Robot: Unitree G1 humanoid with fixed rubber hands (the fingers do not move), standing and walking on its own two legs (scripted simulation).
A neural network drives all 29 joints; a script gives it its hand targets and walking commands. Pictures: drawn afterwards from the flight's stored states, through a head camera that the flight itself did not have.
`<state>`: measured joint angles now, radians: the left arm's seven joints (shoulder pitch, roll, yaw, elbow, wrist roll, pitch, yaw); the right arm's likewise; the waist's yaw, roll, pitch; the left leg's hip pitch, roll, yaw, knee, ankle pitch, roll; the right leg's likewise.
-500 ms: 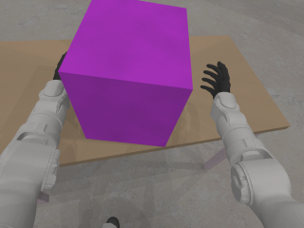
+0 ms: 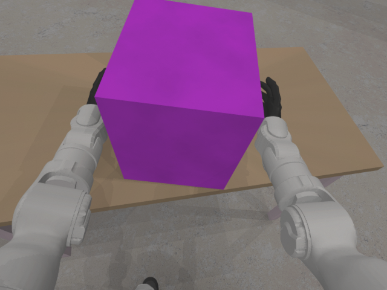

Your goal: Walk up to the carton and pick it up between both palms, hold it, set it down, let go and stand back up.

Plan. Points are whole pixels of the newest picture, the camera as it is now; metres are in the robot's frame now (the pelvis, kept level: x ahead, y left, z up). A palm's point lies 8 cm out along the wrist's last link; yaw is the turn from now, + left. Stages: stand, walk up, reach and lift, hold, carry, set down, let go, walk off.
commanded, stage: reach and lift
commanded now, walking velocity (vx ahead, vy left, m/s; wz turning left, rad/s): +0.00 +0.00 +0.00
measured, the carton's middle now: (183, 101) +0.51 +0.00 +0.06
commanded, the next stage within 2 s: none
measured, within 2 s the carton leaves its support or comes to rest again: neither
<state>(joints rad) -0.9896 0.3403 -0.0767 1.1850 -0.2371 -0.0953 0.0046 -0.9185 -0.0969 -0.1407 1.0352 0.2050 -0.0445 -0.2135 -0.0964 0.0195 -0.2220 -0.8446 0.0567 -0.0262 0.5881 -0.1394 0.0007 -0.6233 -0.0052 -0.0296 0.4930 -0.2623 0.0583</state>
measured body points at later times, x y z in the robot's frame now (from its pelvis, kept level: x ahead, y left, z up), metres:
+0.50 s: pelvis +0.01 +0.00 +0.01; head +0.09 +0.03 +0.45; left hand +0.49 +0.17 +0.08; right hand +0.44 -0.17 +0.09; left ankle +0.06 +0.11 -0.72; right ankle -0.04 -0.16 -0.72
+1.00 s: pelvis +0.01 -0.01 +0.02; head +0.09 +0.02 +0.46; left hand +0.48 +0.17 +0.07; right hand +0.43 -0.17 +0.09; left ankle +0.06 +0.11 -0.72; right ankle -0.04 -0.16 -0.72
